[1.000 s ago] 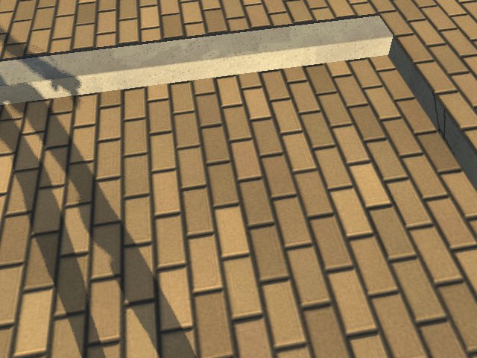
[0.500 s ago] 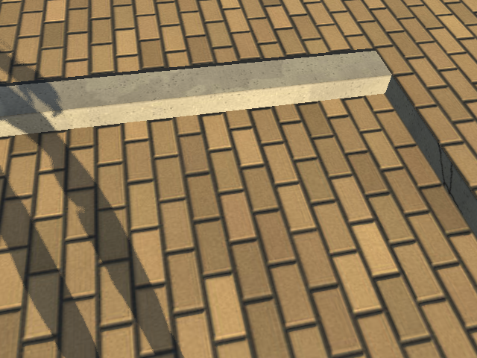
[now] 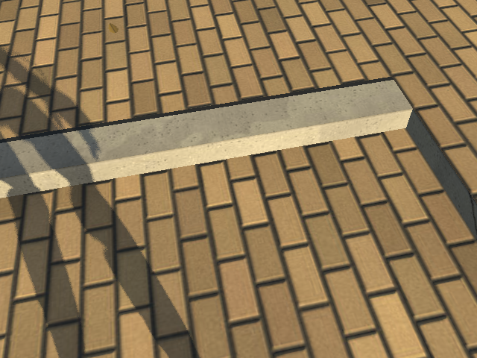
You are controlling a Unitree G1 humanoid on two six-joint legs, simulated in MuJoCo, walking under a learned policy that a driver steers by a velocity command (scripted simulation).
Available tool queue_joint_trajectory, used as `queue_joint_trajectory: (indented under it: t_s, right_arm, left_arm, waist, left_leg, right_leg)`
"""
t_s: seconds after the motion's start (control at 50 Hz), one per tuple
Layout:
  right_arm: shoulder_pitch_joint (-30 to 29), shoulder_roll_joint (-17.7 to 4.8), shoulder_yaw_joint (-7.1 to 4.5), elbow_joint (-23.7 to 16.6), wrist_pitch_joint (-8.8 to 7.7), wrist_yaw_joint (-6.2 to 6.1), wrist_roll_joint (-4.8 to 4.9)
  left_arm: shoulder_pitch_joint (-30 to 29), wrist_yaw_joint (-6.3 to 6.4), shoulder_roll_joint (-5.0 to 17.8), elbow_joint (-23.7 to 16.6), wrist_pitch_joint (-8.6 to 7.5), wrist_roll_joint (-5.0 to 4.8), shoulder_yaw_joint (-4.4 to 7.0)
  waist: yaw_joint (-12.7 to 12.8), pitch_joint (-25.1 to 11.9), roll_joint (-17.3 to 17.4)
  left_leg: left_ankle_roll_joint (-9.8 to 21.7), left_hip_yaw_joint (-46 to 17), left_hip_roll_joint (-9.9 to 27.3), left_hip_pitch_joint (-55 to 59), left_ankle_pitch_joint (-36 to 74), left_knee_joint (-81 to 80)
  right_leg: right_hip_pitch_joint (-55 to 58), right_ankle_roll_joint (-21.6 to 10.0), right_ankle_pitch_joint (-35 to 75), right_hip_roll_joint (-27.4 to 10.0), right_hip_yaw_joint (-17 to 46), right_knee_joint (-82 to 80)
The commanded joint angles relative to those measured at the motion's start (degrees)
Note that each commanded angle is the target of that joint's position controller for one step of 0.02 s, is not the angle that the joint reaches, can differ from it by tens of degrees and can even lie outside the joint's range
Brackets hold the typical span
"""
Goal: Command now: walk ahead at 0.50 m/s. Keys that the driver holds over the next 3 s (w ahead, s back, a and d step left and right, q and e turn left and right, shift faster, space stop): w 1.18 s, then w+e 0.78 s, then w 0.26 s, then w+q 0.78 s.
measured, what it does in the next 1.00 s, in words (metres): walks ahead: left foot, then right foot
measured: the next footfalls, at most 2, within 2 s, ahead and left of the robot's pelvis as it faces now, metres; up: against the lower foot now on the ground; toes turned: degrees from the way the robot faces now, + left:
left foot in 0.40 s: +0.40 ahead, +0.15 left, +0.00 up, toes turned +2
right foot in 0.92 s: +0.68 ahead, -0.07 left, +0.00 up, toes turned -4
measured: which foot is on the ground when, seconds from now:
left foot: up 0.00-0.38, down 0.40-0.94, up 0.96-1.00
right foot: down 0.00-0.42, up 0.44-0.90, down 0.92-1.00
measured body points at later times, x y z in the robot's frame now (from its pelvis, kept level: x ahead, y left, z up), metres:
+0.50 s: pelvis +0.28 +0.06 -0.01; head +0.31 +0.08 +0.44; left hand +0.31 +0.34 -0.15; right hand +0.43 -0.20 -0.11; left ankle +0.36 +0.15 -0.74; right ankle +0.14 -0.09 -0.65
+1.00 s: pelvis +0.56 +0.02 -0.01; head +0.59 +0.00 +0.44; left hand +0.70 +0.27 -0.12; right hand +0.55 -0.25 -0.16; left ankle +0.41 +0.15 -0.67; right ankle +0.64 -0.06 -0.74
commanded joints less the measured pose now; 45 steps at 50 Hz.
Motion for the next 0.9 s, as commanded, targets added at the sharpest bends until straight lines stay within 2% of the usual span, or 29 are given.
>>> queue_joint_trajectory:
  t_s: [0.02,0.06,0.12,0.2,0.28,0.34,0.36,0.38,0.4,0.42,0.44,0.46,0.48,0.5,0.52,0.56,0.6,0.66,0.74,0.76,0.78,0.8,0.86,0.88,0.9]
  right_arm:
    - [1.4,-3.8,-1.3,-2.9,0.23,-0.39,-0.41]
    - [-0.9,-3.3,-1.27,-3.7,0.82,-0.61,-0.8]
    - [-6.5,-2.8,-1.15,-5.4,0.56,-0.44,-1.22]
    - [-14.2,-1.3,-0.38,-7.2,-0.09,0.45,-0.77]
    - [-19.4,-1.8,-0.12,-9.3,-0.58,1.71,-0.29]
    - [-17.5,-3.8,-0.66,-9.4,-0.98,2.39,-0.25]
    - [-13.6,-5.1,-1.32,-8.4,-1.07,2.33,-0.35]
    - [-5.3,-7.2,-2.64,-5.6,-1.04,1.99,-0.54]
    - [5.0,-10.9,-3.91,-3.1,-0.93,1.46,-1.15]
    - [9.8,-16.0,-5.14,-1.7,-0.51,1.39,-1.26]
    - [9.7,-10.6,-3.49,-1.9,-0.57,1.55,-0.7]
    - [5.0,-8.3,-2.62,-2.6,-0.79,1.46,-0.67]
    - [0.3,-7.0,-2.18,-3.6,-0.86,1.39,-0.94]
    - [-2.9,-5.3,-1.72,-4.0,-0.95,1.51,-1.37]
    - [-4.5,-4.0,-1.27,-4.0,-1.23,1.57,-1.95]
    - [-4.7,-3.7,-1.22,-3.4,-1.57,1.67,-1.81]
    - [-3.4,-5.4,-1.61,-2.4,-1.83,1.16,-1.56]
    - [-0.9,-6.5,-1.79,-1.1,-1.49,0.2,-1.4]
    - [2.5,-7.2,-1.81,0.7,-1.07,-0.42,-0.78]
    - [5.5,-4.4,-1.03,2.5,-1.07,0.3,-2.06]
    - [6.5,-4.1,-0.99,3.0,-1.02,0.55,-2.31]
    - [6.5,-4.8,-1.19,3.2,-0.89,0.53,-2.54]
    - [5.7,-7.3,-2.04,3.7,-0.22,-0.1,-3.11]
    - [5.5,-7.7,-2.21,3.9,-0.02,-0.35,-3.26]
    - [5.2,-7.4,-2.09,4.0,0.31,-0.39,-3.37]
  left_arm:
    - [0.3,0.04,6.0,-2.1,-1.26,0.28,1.27]
    - [1.7,0.45,7.5,-1.1,-1.62,0.13,1.66]
    - [4.4,1.34,8.4,0.5,-1.25,-0.08,1.85]
    - [8.0,1.99,9.3,2.4,-0.78,-0.72,1.96]
    - [11.5,2.24,9.7,4.9,0.36,-1.16,2.28]
    - [10.5,2.6,10.7,5.4,1.25,-1.37,2.82]
    - [9.4,2.68,11.1,5.2,1.55,-1.39,2.93]
    - [8.7,2.72,10.2,5.0,1.92,-1.23,2.57]
    - [9.4,2.84,8.1,3.9,2.02,-0.38,1.55]
    - [16.4,2.14,0.8,3.3,0.82,-0.02,-0.6]
    - [13.8,1.9,4.5,4.0,-0.62,-0.78,0.12]
    - [8.4,1.56,8.6,2.3,-1.56,-2.52,1.28]
    - [5.1,1.78,8.6,1.6,-1.91,-2.75,1.26]
    - [3.5,2.12,8.2,1.5,-1.79,-1.92,1.53]
    - [4.4,2.29,7.5,1.7,-1.17,-1.52,1.78]
    - [6.1,2.34,5.1,2.4,0.18,-1.21,1.58]
    - [3.7,2.5,4.6,1.5,0.86,-0.82,1.56]
    - [-2.0,2.38,4.2,-0.3,0.72,-0.38,1.5]
    - [-9.8,1.56,2.9,-2.2,0.05,-0.76,0.77]
    - [-10.4,-0.07,1.5,-2.8,1.61,2.89,-0.31]
    - [-11.3,-0.66,1.0,-3.2,2.23,2.82,-0.38]
    - [-11.7,-0.82,2.0,-3.7,2.47,2.38,-0.25]
    - [-10.2,-0.49,5.1,-4.3,2.05,2.23,0.48]
    - [-6.7,-0.12,5.9,-3.4,1.56,2.31,0.88]
    - [1.0,0.37,6.4,-1.0,0.82,2.56,1.34]
  waist:
    - [-0.7,-3.3,-7.6]
    - [-0.8,-1.8,-6.3]
    - [0.6,-0.4,-5.1]
    - [3.3,1.4,-5.0]
    - [4.4,3.0,-4.9]
    - [2.0,1.4,-6.0]
    - [-0.4,-1.0,-6.7]
    - [-4.4,-6.0,-5.9]
    - [-7.8,-14.2,-1.5]
    - [-5.0,-21.4,13.1]
    - [-6.7,-22.5,11.1]
    - [-6.0,-14.1,8.1]
    - [-4.4,-9.0,4.2]
    - [-2.9,-5.2,2.0]
    - [-1.0,-4.2,3.5]
    - [0.6,-3.6,3.9]
    - [0.7,-1.9,2.7]
    - [-0.7,-0.4,1.5]
    - [-3.2,1.5,1.5]
    - [-2.8,2.0,0.0]
    - [-3.4,2.7,1.9]
    - [-3.1,3.1,2.7]
    - [-1.2,2.8,3.2]
    - [0.4,1.1,3.3]
    - [3.8,-2.7,2.1]
  left_leg:
    - [-0.5,-2.2,5.1,-9.3,5.6,-1.5]
    - [-1.7,-1.9,5.5,-11.8,9.6,-5.9]
    - [-2.9,-1.6,5.2,-14.8,18.6,-16.2]
    - [-2.9,0.9,2.8,-11.8,27.0,-28.8]
    - [-1.5,0.4,1.8,-13.3,24.5,-34.4]
    - [0.7,1.1,0.3,-9.1,18.1,-36.4]
    - [1.7,2.8,-1.4,-3.0,16.6,-37.1]
    - [3.3,4.4,-3.1,8.4,17.2,-38.0]
    - [6.4,-3.3,3.8,25.7,18.2,-35.8]
    - [15.9,-30.2,17.1,46.5,6.4,-40.6]
    - [15.6,-39.5,18.0,47.0,-0.1,-47.4]
    - [12.7,-31.5,16.3,40.2,-0.7,-48.4]
    - [11.1,-24.5,14.3,31.9,3.7,-49.6]
    - [10.5,-19.4,12.2,24.5,8.6,-51.5]
    - [9.7,-15.8,10.5,19.7,12.1,-53.2]
    - [10.3,-11.9,9.1,15.4,15.6,-56.0]
    - [11.1,-9.4,9.2,14.4,18.5,-57.9]
    - [10.6,-6.3,8.5,16.2,20.8,-59.1]
    - [9.0,-2.1,6.9,17.2,19.8,-59.7]
    - [7.9,0.1,5.1,15.8,19.8,-60.3]
    - [7.6,0.3,5.4,15.8,19.9,-60.1]
    - [7.2,0.0,6.2,17.9,21.2,-59.2]
    - [6.0,-1.0,9.5,25.8,30.9,-53.6]
    - [5.4,-0.8,9.7,27.6,38.1,-48.9]
    - [4.6,1.0,7.8,27.5,44.0,-38.8]
  right_leg:
    - [8.7,-9.2,2.5,-14.2,16.5,-17.1]
    - [8.0,-10.0,6.6,-14.1,13.7,-18.8]
    - [10.1,-9.3,10.0,-13.3,10.2,-19.6]
    - [11.3,-7.9,8.6,-12.1,6.4,-20.2]
    - [18.9,-7.6,10.1,-15.4,6.9,-17.3]
    - [23.2,-6.2,18.7,-17.2,7.3,-12.6]
    - [23.3,-5.4,27.7,-16.4,6.4,-8.0]
    - [21.2,-4.0,34.0,-13.5,4.2,1.7]
    - [11.1,-2.1,24.0,-10.3,1.8,17.6]
    - [-13.2,2.3,-6.3,0.5,0.7,39.5]
    - [-20.3,1.6,-24.6,0.7,9.3,46.7]
    - [-24.9,0.5,-21.1,-2.6,9.5,49.1]
    - [-24.1,0.2,-15.6,-5.8,7.7,46.9]
    - [-22.1,0.4,-11.6,-7.8,6.9,43.3]
    - [-18.2,0.6,-8.8,-9.5,7.3,40.6]
    - [-14.8,1.4,-6.7,-10.2,6.8,37.7]
    - [-17.1,2.6,-3.0,-10.6,6.4,33.2]
    - [-20.6,3.9,6.1,-10.5,6.1,23.1]
    - [-17.7,4.0,15.0,-7.9,3.5,10.5]
    - [-13.1,3.9,15.4,-6.7,-1.2,9.5]
    - [-11.5,3.5,15.4,-6.6,-1.3,9.0]
    - [-11.5,2.9,13.9,-6.7,-0.5,8.0]
    - [-10.6,0.5,3.7,-5.7,0.3,4.8]
    - [-6.8,-0.4,0.3,-4.4,-0.1,3.5]
    - [1.8,-1.9,0.0,-2.6,-1.0,-0.3]
Over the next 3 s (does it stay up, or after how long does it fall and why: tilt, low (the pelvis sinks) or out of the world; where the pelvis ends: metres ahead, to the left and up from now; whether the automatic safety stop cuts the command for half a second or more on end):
stays up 1.60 -0.30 0.08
